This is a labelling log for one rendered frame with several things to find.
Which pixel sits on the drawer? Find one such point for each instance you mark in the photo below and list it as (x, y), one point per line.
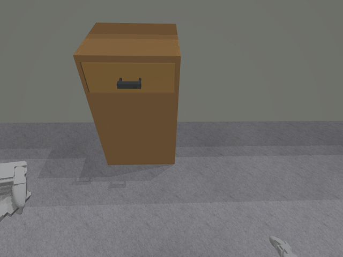
(155, 77)

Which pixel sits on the handle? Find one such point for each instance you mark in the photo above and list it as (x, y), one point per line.
(129, 84)

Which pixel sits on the robot right hand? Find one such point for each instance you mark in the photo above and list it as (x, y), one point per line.
(283, 248)

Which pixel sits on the cabinet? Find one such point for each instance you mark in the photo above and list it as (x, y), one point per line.
(134, 128)

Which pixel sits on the robot left hand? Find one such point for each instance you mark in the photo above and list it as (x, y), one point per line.
(13, 187)

